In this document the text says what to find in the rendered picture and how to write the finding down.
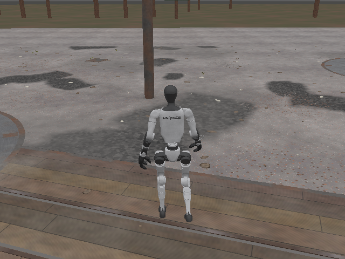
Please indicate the robot right forearm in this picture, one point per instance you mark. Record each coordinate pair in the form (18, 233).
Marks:
(197, 139)

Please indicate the robot left hand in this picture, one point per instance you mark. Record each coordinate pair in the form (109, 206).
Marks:
(141, 161)

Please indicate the humanoid robot head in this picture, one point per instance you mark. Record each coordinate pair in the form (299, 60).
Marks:
(170, 93)

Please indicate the robot left upper arm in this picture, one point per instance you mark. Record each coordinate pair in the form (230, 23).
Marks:
(151, 124)

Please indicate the robot right hand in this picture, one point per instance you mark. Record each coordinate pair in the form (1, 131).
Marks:
(198, 147)

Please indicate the robot right upper arm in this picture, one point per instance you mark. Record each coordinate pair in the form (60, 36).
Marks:
(191, 121)

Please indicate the robot left forearm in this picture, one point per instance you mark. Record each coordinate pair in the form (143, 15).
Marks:
(145, 146)

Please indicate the left robot foot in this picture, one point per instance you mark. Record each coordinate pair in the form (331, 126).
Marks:
(162, 213)

